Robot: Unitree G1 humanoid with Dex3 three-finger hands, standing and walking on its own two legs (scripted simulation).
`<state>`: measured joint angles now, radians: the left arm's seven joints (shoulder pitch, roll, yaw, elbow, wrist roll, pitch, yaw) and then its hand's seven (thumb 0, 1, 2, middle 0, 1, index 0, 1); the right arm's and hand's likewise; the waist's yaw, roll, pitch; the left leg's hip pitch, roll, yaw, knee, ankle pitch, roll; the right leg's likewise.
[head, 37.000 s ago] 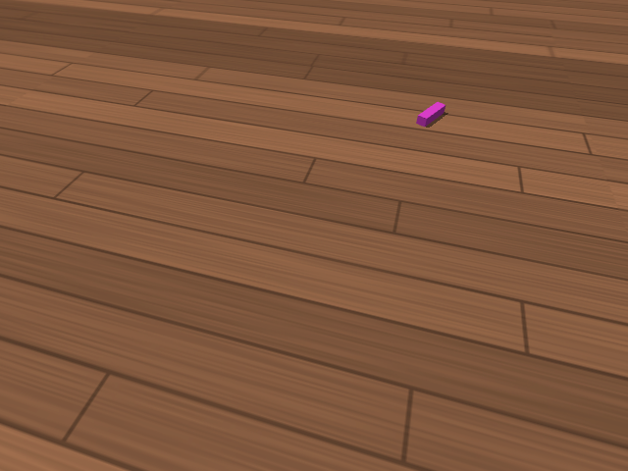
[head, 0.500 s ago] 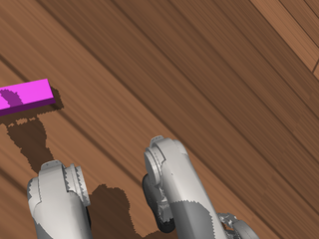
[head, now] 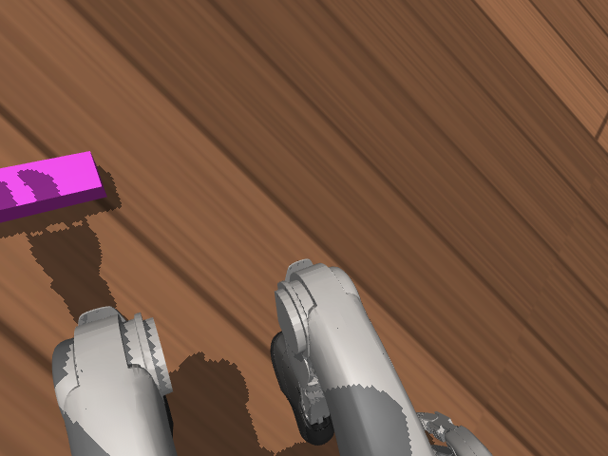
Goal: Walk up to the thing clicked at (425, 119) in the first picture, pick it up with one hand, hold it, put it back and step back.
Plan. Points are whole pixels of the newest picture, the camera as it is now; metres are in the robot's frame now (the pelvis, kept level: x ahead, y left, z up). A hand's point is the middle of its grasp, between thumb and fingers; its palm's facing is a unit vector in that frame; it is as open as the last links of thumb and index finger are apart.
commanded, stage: approach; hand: left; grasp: from above
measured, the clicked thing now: (18, 192) +0.52 +0.30 -0.30
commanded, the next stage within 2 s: close in in 0.46 s
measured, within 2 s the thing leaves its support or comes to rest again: neither
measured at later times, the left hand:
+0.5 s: hand out of the picture +0.51 +0.31 -0.17, palm faces -0.45 -0.09 -0.89, open 14.2 cm
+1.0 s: hand out of the picture +0.50 +0.30 -0.21, palm faces -0.44 -0.08 -0.90, open 13.8 cm
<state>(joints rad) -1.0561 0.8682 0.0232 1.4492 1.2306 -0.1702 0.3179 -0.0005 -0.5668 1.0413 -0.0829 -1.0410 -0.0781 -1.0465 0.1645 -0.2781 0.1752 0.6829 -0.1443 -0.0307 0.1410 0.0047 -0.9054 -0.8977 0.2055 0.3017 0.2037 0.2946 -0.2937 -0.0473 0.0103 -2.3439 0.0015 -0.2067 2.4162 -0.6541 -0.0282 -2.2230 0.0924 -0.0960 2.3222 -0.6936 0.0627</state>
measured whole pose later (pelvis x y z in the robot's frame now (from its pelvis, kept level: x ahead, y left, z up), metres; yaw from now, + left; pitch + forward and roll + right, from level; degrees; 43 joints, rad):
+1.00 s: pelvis +0.00 +0.00 -0.01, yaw -2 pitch +31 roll -13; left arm -1.16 0.94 0.02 1.61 1.28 -0.15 0.42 0.00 -0.52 1.08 -0.10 -1.06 -0.09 -1.06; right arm 0.14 -0.30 0.26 0.61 -0.18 -0.07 0.13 0.00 -0.90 -0.90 0.20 0.30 0.20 0.29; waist -0.38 -0.10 0.09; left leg -2.36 0.00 -0.24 2.46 -0.65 -0.02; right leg -2.23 0.10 -0.12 2.34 -0.68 0.06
